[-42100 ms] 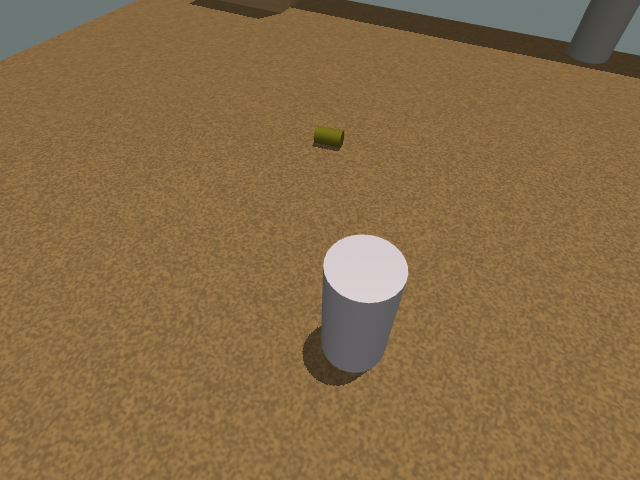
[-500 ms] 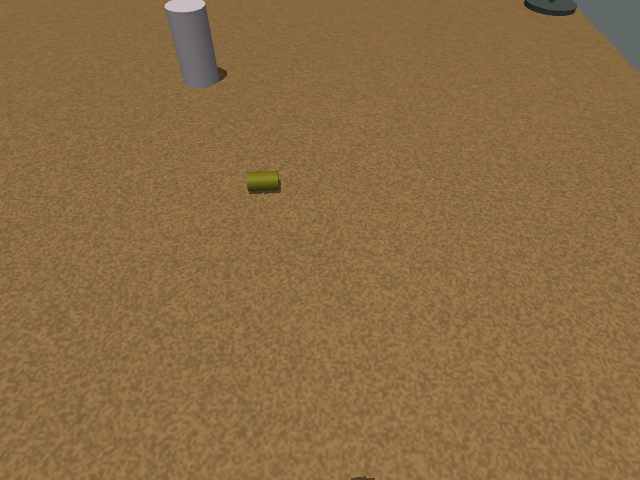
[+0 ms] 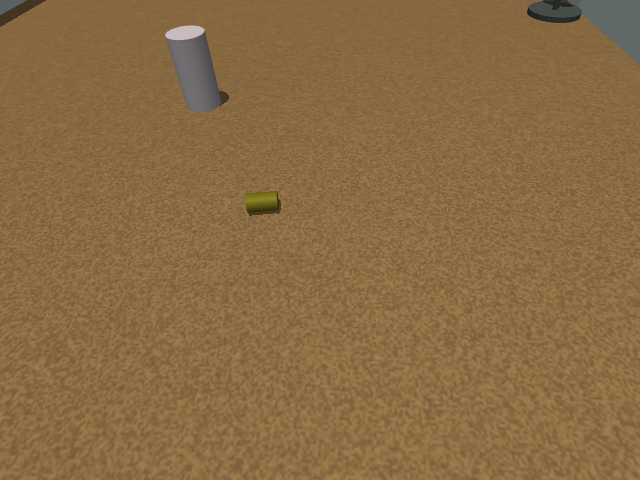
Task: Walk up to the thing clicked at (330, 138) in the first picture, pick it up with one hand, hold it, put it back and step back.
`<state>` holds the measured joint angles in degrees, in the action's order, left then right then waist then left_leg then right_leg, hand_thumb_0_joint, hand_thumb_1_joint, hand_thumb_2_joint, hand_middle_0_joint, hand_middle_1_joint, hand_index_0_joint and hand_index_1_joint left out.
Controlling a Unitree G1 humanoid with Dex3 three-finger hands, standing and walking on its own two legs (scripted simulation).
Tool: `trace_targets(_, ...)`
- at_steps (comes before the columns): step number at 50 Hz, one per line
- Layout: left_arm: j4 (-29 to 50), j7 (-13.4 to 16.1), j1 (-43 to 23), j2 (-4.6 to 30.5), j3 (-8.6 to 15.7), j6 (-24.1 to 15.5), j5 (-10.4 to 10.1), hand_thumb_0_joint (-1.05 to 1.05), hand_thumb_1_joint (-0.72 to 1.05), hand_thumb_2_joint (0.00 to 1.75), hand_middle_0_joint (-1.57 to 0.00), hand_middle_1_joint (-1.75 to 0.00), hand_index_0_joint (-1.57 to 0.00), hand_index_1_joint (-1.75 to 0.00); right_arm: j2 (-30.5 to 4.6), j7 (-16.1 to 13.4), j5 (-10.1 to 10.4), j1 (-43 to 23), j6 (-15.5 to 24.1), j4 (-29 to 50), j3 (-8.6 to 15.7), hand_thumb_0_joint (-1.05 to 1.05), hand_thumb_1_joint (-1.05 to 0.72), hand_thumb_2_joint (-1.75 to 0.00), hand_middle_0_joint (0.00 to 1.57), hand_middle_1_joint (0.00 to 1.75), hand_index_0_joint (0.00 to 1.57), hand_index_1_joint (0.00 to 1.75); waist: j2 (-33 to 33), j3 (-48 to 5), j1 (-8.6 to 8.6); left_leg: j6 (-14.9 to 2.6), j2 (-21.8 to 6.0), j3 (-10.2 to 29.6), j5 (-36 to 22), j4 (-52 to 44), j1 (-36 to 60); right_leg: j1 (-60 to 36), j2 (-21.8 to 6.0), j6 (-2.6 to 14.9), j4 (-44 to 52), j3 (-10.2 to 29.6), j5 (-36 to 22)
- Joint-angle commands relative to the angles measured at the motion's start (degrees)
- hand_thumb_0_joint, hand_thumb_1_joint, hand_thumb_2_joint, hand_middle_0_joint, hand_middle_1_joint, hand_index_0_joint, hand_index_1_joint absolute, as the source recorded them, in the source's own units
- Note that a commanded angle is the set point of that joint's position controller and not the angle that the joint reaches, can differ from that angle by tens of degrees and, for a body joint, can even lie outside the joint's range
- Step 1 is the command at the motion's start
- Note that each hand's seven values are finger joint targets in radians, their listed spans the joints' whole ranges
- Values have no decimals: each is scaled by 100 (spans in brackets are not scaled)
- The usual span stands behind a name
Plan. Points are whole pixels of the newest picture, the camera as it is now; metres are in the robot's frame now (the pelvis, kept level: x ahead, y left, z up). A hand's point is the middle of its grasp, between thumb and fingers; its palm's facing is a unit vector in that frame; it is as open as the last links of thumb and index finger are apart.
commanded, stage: walk up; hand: left
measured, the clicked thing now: (262, 201) +1.38 +0.33 -0.72
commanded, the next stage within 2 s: none
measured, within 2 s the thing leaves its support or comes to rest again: neither
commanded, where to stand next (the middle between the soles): +1.00 +0.08 m, yaw +1 degrees
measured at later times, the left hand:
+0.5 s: hand (146, 413) +0.26 +0.30 -0.16, palm faces +0.04 -0.95 -0.30, open 7.4 cm
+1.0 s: hand (197, 256) +0.54 +0.27 -0.11, palm faces +0.05 -0.92 -0.40, open 7.4 cm
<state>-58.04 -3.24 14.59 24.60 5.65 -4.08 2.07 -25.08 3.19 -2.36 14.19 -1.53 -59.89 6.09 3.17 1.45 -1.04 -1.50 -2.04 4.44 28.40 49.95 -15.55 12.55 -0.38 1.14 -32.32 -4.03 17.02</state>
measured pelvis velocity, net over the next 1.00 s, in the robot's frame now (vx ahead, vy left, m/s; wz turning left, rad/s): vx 0.48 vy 0.00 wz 0.03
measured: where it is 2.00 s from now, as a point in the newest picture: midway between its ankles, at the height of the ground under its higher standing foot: (315, 306)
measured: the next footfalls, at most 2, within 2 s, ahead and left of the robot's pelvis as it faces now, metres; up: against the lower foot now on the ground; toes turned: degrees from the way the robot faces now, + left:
left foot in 0.34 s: +0.32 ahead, +0.14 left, +0.00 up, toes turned +7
right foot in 0.82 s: +0.57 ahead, -0.10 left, +0.00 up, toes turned -2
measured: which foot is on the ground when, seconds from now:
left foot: up 0.00-0.32, down 0.34-0.86, up 0.88-1.00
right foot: down 0.00-0.40, up 0.42-0.80, down 0.82-1.00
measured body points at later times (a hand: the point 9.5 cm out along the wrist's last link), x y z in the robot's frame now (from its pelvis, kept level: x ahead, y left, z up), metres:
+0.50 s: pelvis +0.23 +0.04 +0.00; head +0.27 +0.06 +0.45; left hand +0.25 +0.35 -0.13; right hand +0.37 -0.26 -0.09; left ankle +0.28 +0.14 -0.73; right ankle +0.12 -0.12 -0.63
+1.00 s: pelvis +0.48 +0.00 +0.01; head +0.50 -0.03 +0.45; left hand +0.54 +0.32 -0.08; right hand +0.55 -0.30 -0.13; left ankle +0.42 +0.15 -0.64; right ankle +0.53 -0.10 -0.73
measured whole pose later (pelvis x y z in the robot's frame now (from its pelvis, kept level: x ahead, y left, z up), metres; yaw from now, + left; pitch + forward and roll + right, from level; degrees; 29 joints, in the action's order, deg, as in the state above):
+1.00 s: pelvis +0.48 +0.00 +0.01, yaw +2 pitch -3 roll +2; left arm -49.1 -2.5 15.3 20.5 2.5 -5.6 -0.5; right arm -23.8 2.8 0.4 17.1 1.9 -49.7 2.6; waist 3.1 5.9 -1.4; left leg -2.3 -0.2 1.8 22.9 66.1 -22.2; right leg 15.2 -2.5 1.7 -30.4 -3.1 12.5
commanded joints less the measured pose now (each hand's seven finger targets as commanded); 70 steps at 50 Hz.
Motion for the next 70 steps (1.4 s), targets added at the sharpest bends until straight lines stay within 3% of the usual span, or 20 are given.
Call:
trace_targets(1,586,192,-230,1606,286,-161,-21,0,90,90,-20,-30,-20,-30,-1135,17,171,-663,361,768,187,0,-90,-90,20,30,20,30,-654,938,-22,26,-127,631,-920,1248,-2403,-700,-1785,672,2934,2927,2411)
trace_targets(5,636,203,-136,1183,185,-259,-154,0,90,90,-20,-30,-20,-30,-901,114,177,-114,366,642,96,0,-90,-90,20,30,20,30,-886,668,107,140,-91,330,-1782,490,-1813,-827,-1155,533,2536,993,-143)
trace_targets(14,787,212,453,1429,221,-189,-143,0,90,90,-20,-30,-20,-30,-737,216,57,-1273,405,1376,62,0,-90,-90,20,30,20,30,-823,501,-320,-2,-137,-747,-2125,-1692,-1063,-1312,-1334,740,1766,246,-2432)
trace_targets(17,908,265,310,1457,177,-142,-211,0,90,90,-20,-30,-20,-30,-820,137,3,-196,445,1159,182,0,-90,-90,20,30,20,30,-317,-49,267,-314,201,-1048,-2164,-2173,347,-1201,-1182,670,67,-58,-3769)
trace_targets(18,998,278,436,1218,99,-107,-219,0,90,90,-20,-30,-20,-30,-1130,89,-86,827,480,923,322,0,-90,-90,20,30,20,30,230,-746,728,-645,164,-806,-1929,-2195,1860,-479,-855,462,-1496,-219,-3379)
trace_targets(20,1066,295,808,976,75,-75,-364,0,90,90,-20,-30,-20,-30,-1792,-15,40,1484,537,1024,551,0,-90,-90,20,30,20,30,1523,-1611,891,-1718,-1959,3496,-1693,-2956,3986,2241,728,104,-3809,398,1283)
trace_targets(21,1036,357,471,1308,40,-59,-316,0,90,90,-20,-30,-20,-30,-1721,-61,174,1187,532,1148,579,0,-90,-90,20,30,20,30,921,-1457,790,-1934,-2238,3571,-1644,-3102,3559,2355,196,246,-4265,998,1452)
trace_targets(23,1040,276,399,1155,-52,-90,-331,0,90,90,-20,-30,-20,-30,-1305,-145,295,352,537,1398,332,0,-90,-90,20,30,20,30,167,-692,392,-1234,-1651,1451,-2428,-3171,1957,1891,-182,252,-4025,1266,578)
trace_targets(26,946,155,653,943,-45,9,-321,0,90,90,-20,-30,-20,-30,-1046,-164,267,142,630,1442,191,0,-90,-90,20,30,20,30,262,26,126,-971,-1218,393,-2953,-3490,761,1475,-260,76,-3356,931,75)
trace_targets(38,1116,-88,-178,818,101,-61,-149,0,90,90,-20,-30,-20,-30,-1174,-79,217,207,709,1741,187,0,-90,-90,20,30,20,30,401,259,169,-889,-1099,-278,-2369,-3106,287,378,-350,41,-191,115,-1313)
trace_targets(40,942,-20,500,978,191,-111,-132,0,90,90,-20,-30,-20,-30,-1129,-105,215,128,672,1809,166,0,-90,-90,20,30,20,30,-65,-212,-266,-715,-932,-425,-3238,-1811,366,-599,-189,163,147,18,-1110)
trace_targets(41,830,55,962,1226,295,-179,-109,0,90,90,-20,-30,-20,-30,-840,-102,196,480,669,1805,59,0,-90,-90,20,30,20,30,-780,-685,-446,-537,-578,-679,-3193,-447,53,-1510,-238,281,402,208,-686)
trace_targets(43,911,141,1403,1920,434,-237,-147,0,90,90,-20,-30,-20,-30,-756,-116,279,996,638,1808,-35,0,-90,-90,20,30,20,30,-1996,-960,-473,-112,572,-665,158,1791,-1936,-2749,-2420,1190,1451,4045,-561)
trace_targets(44,982,178,1117,1943,417,-209,-260,0,90,90,-20,-30,-20,-30,-1118,-208,234,822,581,1648,27,0,-90,-90,20,30,20,30,-1632,-898,-456,-109,188,-211,255,2218,-2053,-2395,-2677,1543,1478,4423,-350)
trace_targets(50,1220,230,311,1172,149,-249,-243,0,90,90,-20,-30,-20,-30,-805,-60,265,810,438,1383,12,0,-90,-90,20,30,20,30,-1180,95,98,-31,1,-32,-1155,1290,-1129,-158,-1176,935,1598,1038,-1852)
trace_targets(60,1392,187,516,1385,201,-257,-159,0,90,90,-20,-30,-20,-30,-710,132,111,-293,534,1634,94,0,-90,-90,20,30,20,30,-1066,224,-157,62,-303,-558,-2017,-1470,-661,-142,-1464,991,1414,704,-939)
trace_targets(64,1488,193,433,1227,89,-182,-115,0,90,90,-20,-30,-20,-30,-1068,58,57,889,626,1258,235,0,-90,-90,20,30,20,30,-119,-349,558,-226,-7,-676,-1504,-1846,1370,667,-1100,698,-456,486,-1200)
trace_targets(66,1502,179,1019,492,-121,-118,-229,0,90,90,-20,-30,-20,-30,-1738,-62,14,1379,712,1344,394,0,-90,-90,20,30,20,30,1763,-630,568,-856,-1941,2936,171,-3302,2475,2595,329,168,-3197,215,1275)
trace_targets(67,1333,294,904,1213,55,-52,-199,0,90,90,-20,-30,-20,-30,-1795,-58,211,1153,687,1411,415,0,-90,-90,20,30,20,30,1027,-541,568,-1359,-2276,3401,221,-3510,2199,2616,53,254,-3682,639,1475)
trace_targets(70,1152,250,693,1205,7,-60,-251,0,90,90,-20,-30,-20,-30,-1241,-137,239,479,685,1568,169,0,-90,-90,20,30,20,30,401,293,249,-801,-1550,1386,-1491,-3513,733,2051,-273,207,-3351,1150,518)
